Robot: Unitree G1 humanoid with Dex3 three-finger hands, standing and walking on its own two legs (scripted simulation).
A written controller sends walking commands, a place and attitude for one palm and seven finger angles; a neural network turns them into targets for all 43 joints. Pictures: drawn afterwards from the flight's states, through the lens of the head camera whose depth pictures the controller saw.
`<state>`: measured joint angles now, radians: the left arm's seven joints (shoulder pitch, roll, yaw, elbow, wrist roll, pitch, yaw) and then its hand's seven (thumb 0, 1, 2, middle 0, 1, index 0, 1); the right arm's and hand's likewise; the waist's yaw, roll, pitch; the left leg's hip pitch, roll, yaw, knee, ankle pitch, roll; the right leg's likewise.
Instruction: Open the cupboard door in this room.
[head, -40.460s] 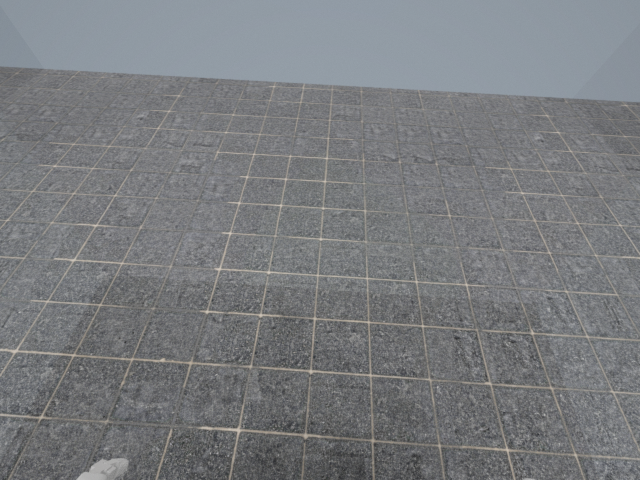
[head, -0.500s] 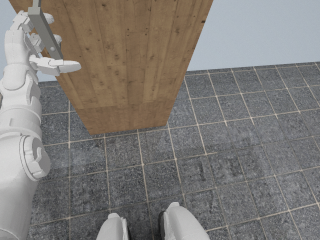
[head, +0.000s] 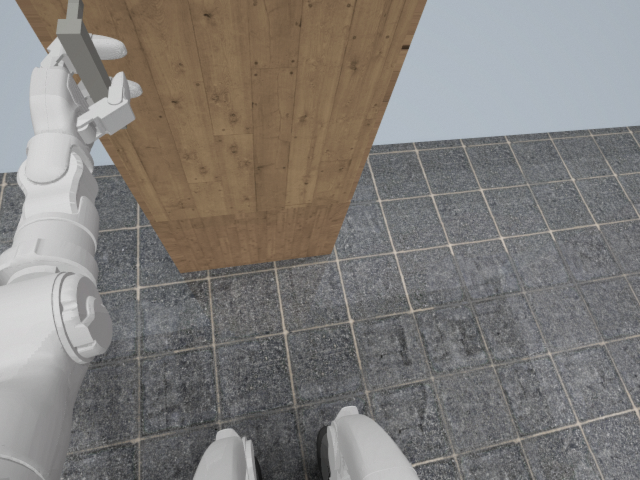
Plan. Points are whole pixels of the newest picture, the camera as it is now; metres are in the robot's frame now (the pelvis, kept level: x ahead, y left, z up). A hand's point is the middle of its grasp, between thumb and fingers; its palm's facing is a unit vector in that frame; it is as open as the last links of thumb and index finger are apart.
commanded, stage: pull the door open along its arc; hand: left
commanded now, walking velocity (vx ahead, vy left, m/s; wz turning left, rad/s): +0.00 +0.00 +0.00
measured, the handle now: (97, 68) +0.59 +0.19 +0.09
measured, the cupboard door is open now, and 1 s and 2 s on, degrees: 0 31 40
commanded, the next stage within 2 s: open thumb and fingers to let go in 1.18 s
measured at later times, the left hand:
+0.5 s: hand (134, 140) +0.49 +0.15 +0.08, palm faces +0.03 -1.00 +0.00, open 5.4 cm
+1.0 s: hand (217, 238) +0.37 +0.07 +0.08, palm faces +0.46 -0.89 +0.01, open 5.5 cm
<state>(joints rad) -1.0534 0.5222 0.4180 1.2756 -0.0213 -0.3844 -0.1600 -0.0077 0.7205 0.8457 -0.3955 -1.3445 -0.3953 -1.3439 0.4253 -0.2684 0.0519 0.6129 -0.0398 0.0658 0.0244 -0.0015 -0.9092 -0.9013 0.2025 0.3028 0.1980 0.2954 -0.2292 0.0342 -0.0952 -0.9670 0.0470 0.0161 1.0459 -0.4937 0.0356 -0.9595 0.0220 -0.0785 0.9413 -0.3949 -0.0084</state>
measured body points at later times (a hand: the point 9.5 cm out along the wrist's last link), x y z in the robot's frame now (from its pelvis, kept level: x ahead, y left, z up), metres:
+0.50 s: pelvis +0.01 +0.00 +0.01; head +0.12 +0.01 +0.45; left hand +0.49 +0.20 +0.08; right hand +0.00 -0.26 -0.10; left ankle -0.01 +0.09 -0.67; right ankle +0.02 -0.12 -0.67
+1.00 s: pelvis +0.00 -0.03 +0.02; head +0.06 -0.03 +0.47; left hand +0.34 +0.11 +0.08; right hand +0.17 -0.23 -0.09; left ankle -0.01 +0.09 -0.67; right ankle +0.02 -0.12 -0.67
